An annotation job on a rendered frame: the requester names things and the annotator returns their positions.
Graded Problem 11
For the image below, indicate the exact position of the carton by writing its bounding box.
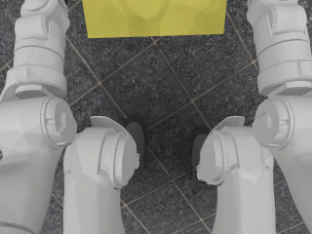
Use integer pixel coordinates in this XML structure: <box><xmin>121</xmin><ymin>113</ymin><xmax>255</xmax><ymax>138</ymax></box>
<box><xmin>82</xmin><ymin>0</ymin><xmax>227</xmax><ymax>39</ymax></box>

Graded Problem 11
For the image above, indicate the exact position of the robot right upper arm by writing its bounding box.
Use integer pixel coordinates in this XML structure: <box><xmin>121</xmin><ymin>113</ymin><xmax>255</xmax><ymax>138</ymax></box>
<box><xmin>252</xmin><ymin>95</ymin><xmax>312</xmax><ymax>234</ymax></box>

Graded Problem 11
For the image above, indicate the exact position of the robot left forearm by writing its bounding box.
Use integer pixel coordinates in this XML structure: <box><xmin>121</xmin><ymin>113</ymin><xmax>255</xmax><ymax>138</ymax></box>
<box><xmin>0</xmin><ymin>0</ymin><xmax>70</xmax><ymax>103</ymax></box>

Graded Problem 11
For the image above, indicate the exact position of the robot right forearm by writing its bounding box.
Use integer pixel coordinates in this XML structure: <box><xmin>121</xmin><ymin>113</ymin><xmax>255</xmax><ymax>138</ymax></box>
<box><xmin>246</xmin><ymin>0</ymin><xmax>312</xmax><ymax>98</ymax></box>

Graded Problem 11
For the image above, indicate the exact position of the right robot shin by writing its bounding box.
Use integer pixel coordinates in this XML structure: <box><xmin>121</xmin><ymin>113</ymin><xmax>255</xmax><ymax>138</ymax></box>
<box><xmin>196</xmin><ymin>116</ymin><xmax>274</xmax><ymax>185</ymax></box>

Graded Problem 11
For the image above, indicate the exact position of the robot left upper arm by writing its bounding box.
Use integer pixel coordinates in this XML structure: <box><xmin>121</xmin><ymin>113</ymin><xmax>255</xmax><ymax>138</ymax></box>
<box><xmin>0</xmin><ymin>96</ymin><xmax>77</xmax><ymax>234</ymax></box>

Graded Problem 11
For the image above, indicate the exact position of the right robot foot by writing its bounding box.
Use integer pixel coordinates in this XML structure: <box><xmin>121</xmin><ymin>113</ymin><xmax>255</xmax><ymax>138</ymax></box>
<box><xmin>189</xmin><ymin>127</ymin><xmax>211</xmax><ymax>189</ymax></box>

